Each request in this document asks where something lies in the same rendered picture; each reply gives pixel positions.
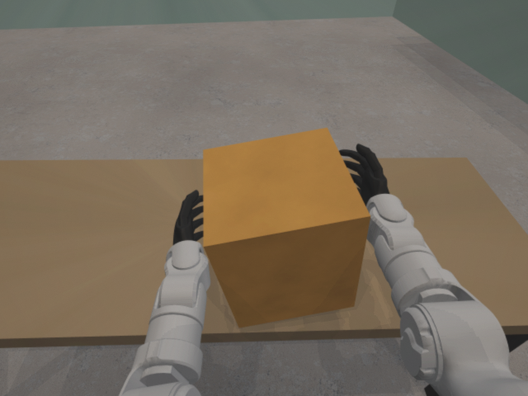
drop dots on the table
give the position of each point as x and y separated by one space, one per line
83 244

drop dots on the right robot upper arm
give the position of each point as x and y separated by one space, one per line
458 348

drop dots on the carton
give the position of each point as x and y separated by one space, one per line
284 226

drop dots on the right robot forearm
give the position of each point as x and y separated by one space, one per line
408 264

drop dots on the robot right hand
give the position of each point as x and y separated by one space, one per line
371 181

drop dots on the robot left hand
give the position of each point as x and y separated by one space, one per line
185 226

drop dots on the left robot forearm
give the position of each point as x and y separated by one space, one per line
171 351

